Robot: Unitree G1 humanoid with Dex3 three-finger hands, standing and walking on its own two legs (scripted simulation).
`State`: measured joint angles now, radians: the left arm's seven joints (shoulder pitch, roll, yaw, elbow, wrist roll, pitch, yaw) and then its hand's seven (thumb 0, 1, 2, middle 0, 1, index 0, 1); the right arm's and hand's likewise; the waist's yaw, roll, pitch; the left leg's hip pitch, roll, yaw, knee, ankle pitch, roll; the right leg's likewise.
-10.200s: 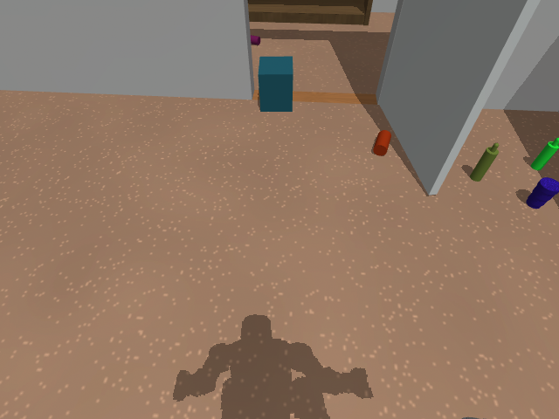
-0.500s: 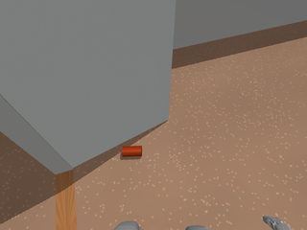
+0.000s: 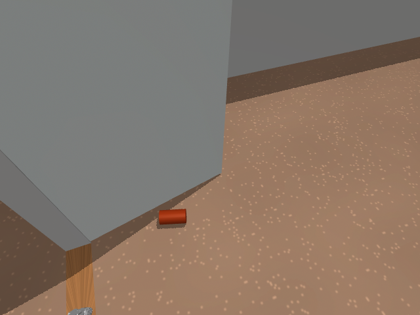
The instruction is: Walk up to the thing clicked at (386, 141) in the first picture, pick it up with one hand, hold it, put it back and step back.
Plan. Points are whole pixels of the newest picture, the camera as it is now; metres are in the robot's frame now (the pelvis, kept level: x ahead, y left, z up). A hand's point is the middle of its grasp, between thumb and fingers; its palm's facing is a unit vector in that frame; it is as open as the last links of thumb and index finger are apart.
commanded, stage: walk up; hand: left
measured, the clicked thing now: (173, 216) +0.66 +0.20 -0.74
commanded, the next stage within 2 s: none
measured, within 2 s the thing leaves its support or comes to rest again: neither
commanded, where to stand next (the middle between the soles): +0.20 -0.04 m, yaw +1 degrees
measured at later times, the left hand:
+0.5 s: hand out of the picture +0.11 +0.24 -0.13, palm faces +0.06 -0.85 -0.52, open 7.4 cm
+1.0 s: hand out of the picture +0.01 +0.27 -0.19, palm faces +0.04 -0.94 -0.33, open 7.4 cm
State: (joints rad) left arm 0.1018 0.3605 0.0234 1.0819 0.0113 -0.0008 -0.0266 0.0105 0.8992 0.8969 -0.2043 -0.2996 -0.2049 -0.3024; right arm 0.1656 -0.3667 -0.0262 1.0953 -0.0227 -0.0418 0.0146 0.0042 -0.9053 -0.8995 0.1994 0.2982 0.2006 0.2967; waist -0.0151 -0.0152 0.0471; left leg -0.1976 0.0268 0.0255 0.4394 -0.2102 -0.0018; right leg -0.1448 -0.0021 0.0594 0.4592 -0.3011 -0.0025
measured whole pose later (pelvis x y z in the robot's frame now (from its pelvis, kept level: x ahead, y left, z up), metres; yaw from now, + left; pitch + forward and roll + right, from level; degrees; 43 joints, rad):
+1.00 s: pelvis +0.00 -0.01 -0.02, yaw +3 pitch -3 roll +1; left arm 0.29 0.44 0.10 0.97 0.05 0.06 -0.06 0.01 0.90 0.90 -0.20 -0.30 -0.20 -0.30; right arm 0.28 -0.39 -0.07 0.91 -0.03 -0.07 -0.01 0.00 -0.90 -0.90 0.21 0.30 0.21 0.30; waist 0.02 -0.09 0.08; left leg -0.23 0.08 0.02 0.68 -0.40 -0.03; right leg -0.44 -0.02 0.06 0.99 -0.46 0.00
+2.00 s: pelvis +0.00 -0.02 -0.03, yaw +2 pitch -4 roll +0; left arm 0.28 0.48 0.11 0.94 0.03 0.06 -0.07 0.01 0.90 0.90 -0.21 -0.30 -0.21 -0.30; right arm 0.33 -0.43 -0.08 0.89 -0.03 -0.08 -0.03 0.00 -0.90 -0.90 0.21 0.30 0.21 0.30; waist 0.02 -0.14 0.09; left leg -0.26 0.10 -0.03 0.71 -0.39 -0.04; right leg -0.46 -0.05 0.09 1.05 -0.44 0.01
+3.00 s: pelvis +0.02 -0.08 +0.00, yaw +2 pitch -4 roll +0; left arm 0.11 0.36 0.00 1.12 0.01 -0.02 -0.02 0.01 0.90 0.90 -0.20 -0.30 -0.21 -0.30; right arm 0.10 -0.34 -0.01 1.12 -0.01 -0.02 0.02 0.00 -0.91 -0.90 0.20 0.30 0.20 0.30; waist 0.00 0.00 0.06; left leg -0.12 0.02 0.02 0.36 -0.18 -0.01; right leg -0.16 -0.01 -0.03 0.35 -0.13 0.00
